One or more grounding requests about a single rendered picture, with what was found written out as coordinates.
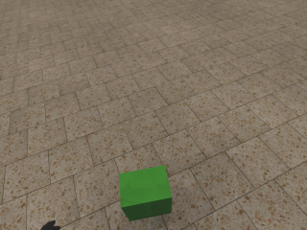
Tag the left robot hand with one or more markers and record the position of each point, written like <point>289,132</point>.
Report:
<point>50,226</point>

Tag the carton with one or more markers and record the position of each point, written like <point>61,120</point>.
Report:
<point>145,193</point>

